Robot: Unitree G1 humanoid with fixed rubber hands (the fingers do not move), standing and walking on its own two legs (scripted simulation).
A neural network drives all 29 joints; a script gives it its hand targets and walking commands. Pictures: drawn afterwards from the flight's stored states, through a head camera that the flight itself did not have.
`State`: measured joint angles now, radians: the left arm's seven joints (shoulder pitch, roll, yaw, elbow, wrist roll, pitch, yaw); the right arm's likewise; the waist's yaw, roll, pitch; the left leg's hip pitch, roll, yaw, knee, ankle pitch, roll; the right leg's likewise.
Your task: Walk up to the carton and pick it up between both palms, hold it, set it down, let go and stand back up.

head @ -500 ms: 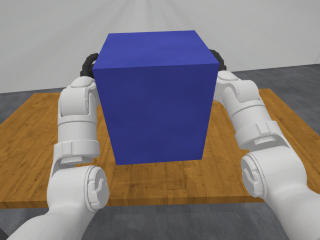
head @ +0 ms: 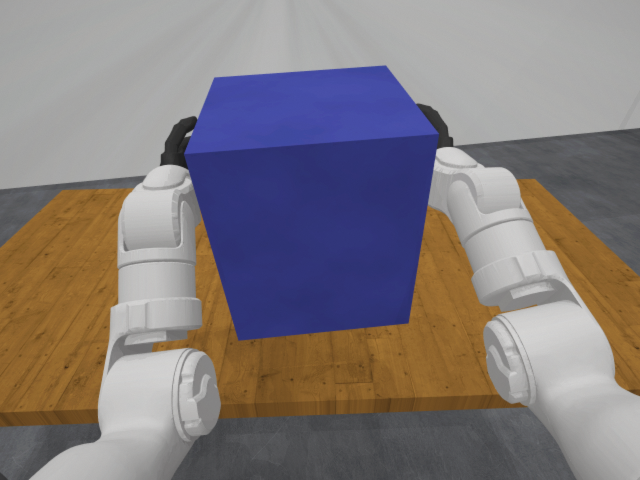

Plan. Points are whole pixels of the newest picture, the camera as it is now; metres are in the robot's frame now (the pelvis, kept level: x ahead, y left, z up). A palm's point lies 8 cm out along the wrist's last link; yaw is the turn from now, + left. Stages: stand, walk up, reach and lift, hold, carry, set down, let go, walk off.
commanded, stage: hold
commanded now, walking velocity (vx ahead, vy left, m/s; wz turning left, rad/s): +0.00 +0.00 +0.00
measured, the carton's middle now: (312, 202) +0.36 +0.00 +0.24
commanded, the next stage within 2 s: none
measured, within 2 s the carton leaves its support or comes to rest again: neither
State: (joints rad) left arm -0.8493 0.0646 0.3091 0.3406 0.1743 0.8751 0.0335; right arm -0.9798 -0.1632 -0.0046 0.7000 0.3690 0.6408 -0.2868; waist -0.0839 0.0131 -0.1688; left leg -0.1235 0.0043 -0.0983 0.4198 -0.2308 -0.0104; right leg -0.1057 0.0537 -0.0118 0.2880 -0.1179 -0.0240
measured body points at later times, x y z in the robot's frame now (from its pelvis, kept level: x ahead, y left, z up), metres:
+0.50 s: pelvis -0.01 +0.00 +0.00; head -0.10 +0.01 +0.44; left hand +0.38 +0.15 +0.28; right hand +0.38 -0.15 +0.28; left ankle +0.00 +0.12 -0.75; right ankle +0.03 -0.11 -0.75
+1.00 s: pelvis +0.00 +0.00 +0.00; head -0.10 +0.01 +0.44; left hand +0.38 +0.15 +0.27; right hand +0.38 -0.15 +0.28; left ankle +0.00 +0.12 -0.75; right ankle +0.03 -0.11 -0.75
